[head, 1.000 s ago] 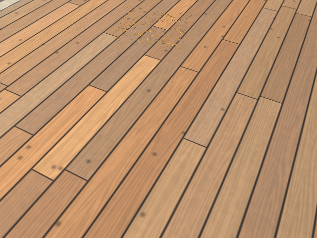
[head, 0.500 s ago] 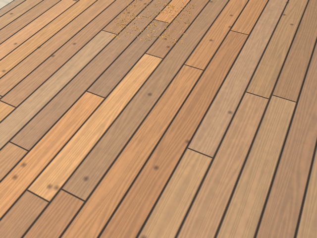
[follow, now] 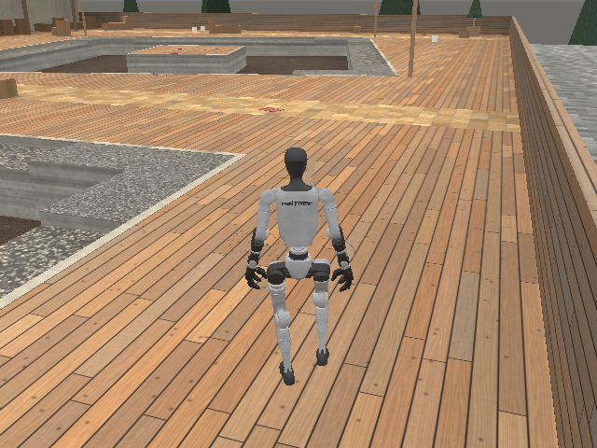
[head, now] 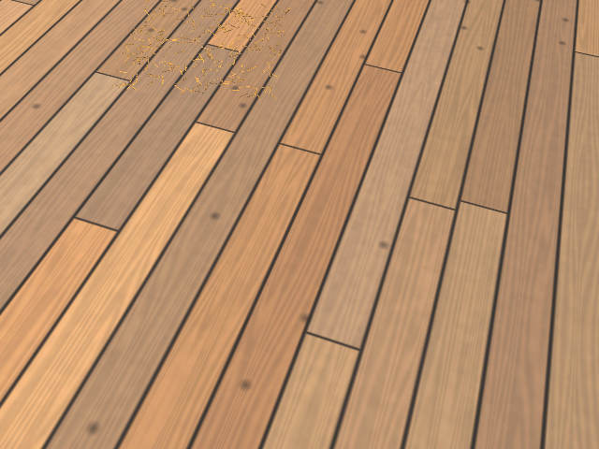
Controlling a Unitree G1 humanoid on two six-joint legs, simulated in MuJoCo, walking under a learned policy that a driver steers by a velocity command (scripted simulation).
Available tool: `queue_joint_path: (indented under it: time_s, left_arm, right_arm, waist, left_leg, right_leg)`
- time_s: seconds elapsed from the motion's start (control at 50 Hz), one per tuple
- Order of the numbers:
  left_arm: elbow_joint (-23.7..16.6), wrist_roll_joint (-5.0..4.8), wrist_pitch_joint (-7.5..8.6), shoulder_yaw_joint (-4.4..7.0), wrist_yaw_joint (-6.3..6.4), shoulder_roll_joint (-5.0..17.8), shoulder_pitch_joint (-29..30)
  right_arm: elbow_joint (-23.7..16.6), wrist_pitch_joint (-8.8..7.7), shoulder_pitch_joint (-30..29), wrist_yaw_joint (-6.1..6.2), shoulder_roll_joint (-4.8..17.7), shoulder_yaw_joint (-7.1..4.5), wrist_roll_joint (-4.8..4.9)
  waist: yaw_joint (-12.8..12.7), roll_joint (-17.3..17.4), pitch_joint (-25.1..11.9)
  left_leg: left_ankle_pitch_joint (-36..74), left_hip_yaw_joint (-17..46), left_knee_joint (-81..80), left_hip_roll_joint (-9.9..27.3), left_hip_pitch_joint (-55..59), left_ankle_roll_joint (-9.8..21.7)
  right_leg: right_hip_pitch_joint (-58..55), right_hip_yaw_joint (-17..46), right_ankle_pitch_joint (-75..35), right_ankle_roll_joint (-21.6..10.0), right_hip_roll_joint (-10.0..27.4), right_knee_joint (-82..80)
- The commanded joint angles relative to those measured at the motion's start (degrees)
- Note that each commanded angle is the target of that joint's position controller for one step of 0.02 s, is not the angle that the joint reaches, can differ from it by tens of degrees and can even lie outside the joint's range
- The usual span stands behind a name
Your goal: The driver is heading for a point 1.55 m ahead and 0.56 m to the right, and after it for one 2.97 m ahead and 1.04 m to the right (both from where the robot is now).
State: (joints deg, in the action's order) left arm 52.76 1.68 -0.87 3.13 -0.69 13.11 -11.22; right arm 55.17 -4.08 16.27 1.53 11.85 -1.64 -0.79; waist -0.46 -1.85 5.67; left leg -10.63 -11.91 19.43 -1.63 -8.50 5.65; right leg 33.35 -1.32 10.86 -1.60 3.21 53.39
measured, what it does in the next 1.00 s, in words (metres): steps on the spot, turning right: right foot, then left foot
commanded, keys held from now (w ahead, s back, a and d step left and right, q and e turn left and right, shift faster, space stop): e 0.80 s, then no key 0.20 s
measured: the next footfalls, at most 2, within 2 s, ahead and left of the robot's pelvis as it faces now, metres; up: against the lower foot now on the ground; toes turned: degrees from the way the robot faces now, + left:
right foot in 0.20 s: +0.12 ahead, -0.11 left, +0.00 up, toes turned -12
left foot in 0.68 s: +0.14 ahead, +0.09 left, +0.00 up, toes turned -26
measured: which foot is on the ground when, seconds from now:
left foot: down 0.00-0.22, up 0.24-0.66, down 0.68-1.00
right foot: up 0.00-0.18, down 0.20-0.68, up 0.70-1.00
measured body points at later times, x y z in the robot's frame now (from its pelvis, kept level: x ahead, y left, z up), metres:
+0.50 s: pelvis +0.05 -0.02 -0.01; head +0.09 -0.04 +0.44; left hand +0.22 +0.23 -0.12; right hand +0.10 -0.30 -0.14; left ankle +0.11 +0.13 -0.69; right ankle +0.08 -0.10 -0.74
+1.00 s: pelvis +0.06 +0.02 +0.00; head +0.10 +0.02 +0.45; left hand +0.30 +0.19 -0.13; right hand +0.01 -0.26 -0.11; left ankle +0.11 +0.11 -0.74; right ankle -0.03 -0.07 -0.70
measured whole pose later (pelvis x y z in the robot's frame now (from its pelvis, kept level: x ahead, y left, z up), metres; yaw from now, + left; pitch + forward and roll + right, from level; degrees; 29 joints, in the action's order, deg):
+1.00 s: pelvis +0.06 +0.02 +0.00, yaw -32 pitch +0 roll -1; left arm 45.8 0.7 -4.9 4.4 -1.6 16.7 -10.1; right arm 43.0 0.2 12.6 1.5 13.9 -2.1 -1.5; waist 1.0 -1.6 3.3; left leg -14.0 -5.2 25.5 2.0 -11.7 2.0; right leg 20.3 3.5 26.2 2.5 -2.9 48.6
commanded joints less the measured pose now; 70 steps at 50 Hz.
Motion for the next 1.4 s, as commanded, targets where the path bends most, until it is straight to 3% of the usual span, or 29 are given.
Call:
queue_joint_path:
  time_s: [0.02, 0.16, 0.2, 0.22, 0.24, 0.26, 0.28, 0.3, 0.34, 0.42, 0.56, 0.62, 0.66, 0.68, 0.7, 0.72, 0.74, 0.78, 0.9, 1.04, 1.08, 1.1, 1.12, 1.14, 1.18, 1.26, 1.3, 1.34, 1.4]
  left_arm:
    - [-3.01, 0.11, -0.36, -0.26, -0.43, 0.75, -1.48]
    - [-6.86, 0.21, -0.49, 0.51, -0.59, 2.46, 1.08]
    - [-6.30, 0.37, 0.95, 1.47, 0.08, 4.91, -4.40]
    - [-6.97, 0.56, 1.25, 3.75, 0.84, 13.86, -6.67]
    - [-5.74, -1.31, 0.42, 4.51, 0.96, 14.41, -11.10]
    - [-5.83, -1.79, -0.10, 4.29, 1.10, 13.37, -9.92]
    - [-6.50, -1.39, -0.65, 3.59, 1.50, 10.73, -5.72]
    - [-7.38, -1.32, -1.13, 2.95, 1.93, 8.88, -1.72]
    - [-8.75, -1.17, -1.15, 2.40, 1.95, 7.12, 1.71]
    - [-8.43, -0.88, -0.27, 3.34, 1.14, 10.12, -1.19]
    - [-9.59, -0.11, -1.26, 4.10, 0.48, 11.66, -1.18]
    - [-10.13, -0.25, -1.66, 4.24, 0.09, 11.73, 0.71]
    - [-10.71, -1.25, -1.98, 4.03, 0.24, 10.94, 2.97]
    - [-11.44, -1.69, -1.81, 3.18, 0.47, 7.52, 1.52]
    - [-12.23, -1.87, -1.49, 2.92, 0.90, 5.66, 0.41]
    - [-11.57, 0.54, -1.47, 3.91, 0.90, 10.50, 0.73]
    - [-10.49, 0.33, -1.62, 4.45, 0.45, 11.02, -0.55]
    - [-8.73, 0.16, -2.52, 4.49, -0.57, 10.36, -3.81]
    - [-10.46, -0.68, -3.34, 2.77, -1.24, 7.48, 1.13]
    - [-10.36, -1.67, -2.90, 0.76, -0.18, 5.98, 0.84]
    - [-9.15, -0.72, -1.67, 0.26, 0.35, 6.19, -1.65]
    - [-9.37, 0.51, -0.71, 0.49, 0.71, 9.58, -2.31]
    - [-10.11, -0.23, -0.28, 0.81, 0.95, 13.37, 1.13]
    - [-9.17, -0.44, 0.19, 0.22, 1.21, 10.00, 0.43]
    - [-8.62, -0.13, 0.64, -1.31, 1.72, 6.67, 3.87]
    - [-6.41, -0.86, 1.15, -1.80, 2.45, 6.84, 3.39]
    - [-4.43, -0.75, 0.72, -1.16, 2.28, 8.58, 0.68]
    - [-2.98, -0.46, -0.32, 0.17, 1.90, 11.16, -1.97]
    - [-2.36, -0.56, -0.34, 0.77, 1.20, 10.55, -1.66]
  right_arm:
    - [-3.16, 0.04, 0.02, 0.72, 7.66, -1.49, 0.10]
    - [-3.52, 3.18, 1.79, 1.10, 9.97, -3.16, -0.56]
    - [-3.69, 3.87, 3.26, 1.05, 10.25, -3.61, -0.68]
    - [-7.57, 3.80, 3.05, 0.54, 6.92, -2.84, 0.23]
    - [-9.48, 4.86, -2.68, 0.65, 6.83, -2.59, -0.32]
    - [-9.61, 5.44, -3.55, 0.51, 6.68, -2.56, -0.41]
    - [-9.49, 5.27, -4.48, 0.37, 6.03, -2.45, 0.07]
    - [-9.47, 4.97, -5.04, 0.54, 6.34, -2.65, 0.15]
    - [-8.98, 5.31, -3.11, 0.45, 7.22, -2.98, -1.33]
    - [-10.27, 6.31, -3.51, 0.40, 5.86, -2.58, -0.46]
    - [-13.40, 5.87, -6.96, 0.82, 6.64, -2.21, 0.17]
    - [-13.59, 5.06, -3.81, 1.13, 6.86, -2.10, 0.74]
    - [-12.56, 4.23, 1.53, 1.59, 7.01, -2.13, 0.60]
    - [-12.95, 3.90, 1.91, 2.12, 11.86, -3.09, -0.42]
    - [-15.37, 4.14, -3.48, 2.03, 17.55, -4.13, -0.67]
    - [-15.66, 4.31, -4.23, 1.65, 15.28, -3.72, -1.49]
    - [-16.45, 4.20, -7.10, 1.45, 11.18, -2.52, -1.07]
    - [-17.63, 4.11, -10.97, 1.27, 9.07, -1.91, -0.66]
    - [-15.06, 3.66, -1.16, 0.97, 10.56, -2.66, -0.58]
    - [-13.19, 4.40, -2.35, -0.91, 12.85, -3.27, -0.61]
    - [-12.27, 4.82, -2.28, -1.01, 12.12, -3.03, 0.02]
    - [-12.89, 4.79, -0.45, -1.27, 8.99, -2.20, -0.09]
    - [-14.23, 4.86, -0.18, -1.24, 4.37, -0.75, 0.27]
    - [-12.97, 5.87, -2.66, -0.54, 7.28, -1.27, 0.19]
    - [-12.17, 6.41, -3.67, -0.76, 8.34, -1.79, 0.61]
    - [-8.87, 6.21, -0.37, -0.80, 7.10, -1.50, -0.06]
    - [-8.12, 6.02, -0.80, -0.80, 6.82, -1.25, -0.49]
    - [-8.85, 5.58, -3.71, -1.19, 8.30, -1.68, -1.29]
    - [-8.42, 4.33, -3.00, -1.69, 6.58, -1.39, -0.99]
  waist:
    - [-0.37, 7.15, -6.10]
    - [1.52, 7.26, -5.62]
    - [-1.70, -0.31, -9.51]
    - [-1.43, -13.84, -12.82]
    - [-5.06, -11.38, -16.16]
    - [-3.77, -4.46, -13.33]
    - [-2.18, -1.91, -8.62]
    - [-0.39, -1.24, -5.48]
    - [1.16, -2.79, -6.84]
    - [0.39, -2.45, -9.53]
    - [-1.55, -5.59, -9.10]
    - [-0.28, -6.39, -9.56]
    - [2.98, -4.70, -9.13]
    - [1.79, 4.74, -8.53]
    - [0.32, 17.19, -6.45]
    - [0.12, 11.82, -5.49]
    - [-1.93, 7.93, -4.97]
    - [-3.89, 8.98, -4.96]
    - [2.05, 10.17, -6.94]
    - [1.68, 13.25, -8.08]
    - [-0.57, 9.46, -8.15]
    - [0.58, 0.53, -10.79]
    - [2.41, -10.18, -8.23]
    - [-0.68, -8.54, -7.92]
    - [0.83, -6.59, -5.21]
    - [1.47, -5.74, -7.37]
    - [0.01, -6.49, -7.42]
    - [-1.86, -7.71, -2.85]
    - [-0.67, -5.38, 0.79]
  left_leg:
    - [35.94, 2.44, -2.60, 15.56, -0.56, 5.46]
    - [30.54, 3.77, 8.10, 20.45, 5.08, 4.78]
    - [24.13, 0.44, 23.03, 16.77, 0.63, -0.53]
    - [-1.02, -2.93, 39.71, 7.23, -15.36, -5.15]
    - [-29.23, 6.33, 49.28, 0.08, -22.55, -6.61]
    - [-26.66, 11.08, 52.71, 2.58, -24.35, -7.10]
    - [-21.56, 12.14, 51.50, 3.48, -25.36, -7.21]
    - [-16.96, 12.82, 47.49, 4.44, -25.16, -7.29]
    - [-12.58, 12.27, 45.09, 3.52, -22.40, -7.70]
    - [-12.54, 13.06, 38.24, 2.67, -21.36, -8.59]
    - [-13.08, 13.92, 26.20, 0.59, -16.16, -7.64]
    - [-13.15, 13.70, 17.54, -1.17, -9.53, -6.08]
    - [-6.12, 13.89, 1.65, -0.75, 0.57, -4.65]
    - [-11.30, 24.59, -6.84, 10.43, 4.60, -2.27]
    - [-10.16, 40.79, -11.13, 24.00, 2.91, 3.63]
    - [-0.94, 38.30, -8.63, 25.59, -3.79, 7.55]
    - [3.92, 32.51, -6.97, 21.79, -5.56, 7.05]
    - [9.45, 21.79, -4.67, 15.07, -3.62, 3.95]
    - [25.47, 18.17, 0.24, 15.96, 8.61, 6.75]
    - [29.45, 16.70, 4.79, 15.63, 3.75, 6.24]
    - [23.24, 15.20, 8.11, 14.09, -1.98, 1.64]
    - [10.32, 12.33, 13.85, 10.90, -8.56, -2.06]
    - [-14.02, 8.31, 13.14, 3.68, -12.89, -5.02]
    - [-20.25, 11.77, 18.27, 4.79, -9.00, -5.28]
    - [-17.67, 13.15, 20.08, 3.95, -10.50, -5.16]
    - [-13.53, 12.13, 18.13, 2.68, -7.13, -6.42]
    - [-13.50, 10.02, 16.11, 1.61, -6.64, -6.48]
    - [-15.61, 8.91, 17.86, 1.13, -11.87, -5.53]
    - [-15.57, 9.07, 14.05, 1.87, -11.17, -3.28]
  right_leg:
    - [-7.56, -2.57, -3.79, -0.02, -0.37, -6.51]
    - [-9.84, -4.36, 9.44, -3.21, -2.22, -16.77]
    - [-21.11, 1.07, -4.91, -5.79, -0.94, -28.64]
    - [-32.15, 22.75, -31.67, -13.96, 14.65, -29.85]
    - [-33.38, 30.97, -39.72, -21.91, 20.18, -32.78]
    - [-31.16, 25.97, -33.63, -21.78, 18.17, -33.34]
    - [-26.66, 21.88, -25.81, -19.30, 14.73, -34.69]
    - [-23.36, 18.45, -20.45, -15.83, 10.87, -35.76]
    - [-22.09, 15.11, -21.68, -13.39, 6.77, -35.32]
    - [-23.77, 16.94, -18.53, -13.06, 6.03, -35.14]
    - [-20.86, 24.39, -4.68, -12.31, 5.55, -35.80]
    - [-19.30, 27.52, -8.21, -10.35, 4.86, -34.20]
    - [-13.86, 26.74, -2.80, -5.74, 1.26, -31.32]
    - [-7.71, 21.24, 8.81, -1.93, -4.06, -23.20]
    - [1.60, 7.37, 20.08, 0.45, -14.69, -10.26]
    - [-1.23, 8.08, 21.42, 0.90, -9.69, 1.23]
    - [-3.39, 8.66, 18.31, 0.87, -9.06, 6.24]
    - [-2.92, 6.84, 12.38, 2.03, -8.40, 13.07]
    - [-0.49, 5.71, 13.91, 5.20, -7.97, 5.30]
    - [-17.65, -0.66, 12.91, 2.07, -7.01, -20.54]
    - [-28.25, 1.49, -3.41, 0.46, -5.02, -38.29]
    - [-36.07, 13.32, -6.08, -1.00, 4.76, -41.21]
    - [-31.41, 23.03, -24.88, -7.35, 15.57, -38.55]
    - [-27.58, 21.36, -23.85, -11.52, 15.57, -37.05]
    - [-27.07, 16.64, -20.84, -10.18, 11.10, -37.82]
    - [-29.11, 11.17, -29.99, -8.23, 7.15, -34.83]
    - [-28.73, 13.51, -7.18, -8.72, 6.44, -37.85]
    - [-27.25, 19.55, 19.34, -10.39, 7.75, -42.49]
    - [-23.82, 22.73, 25.60, -11.70, 9.58, -44.42]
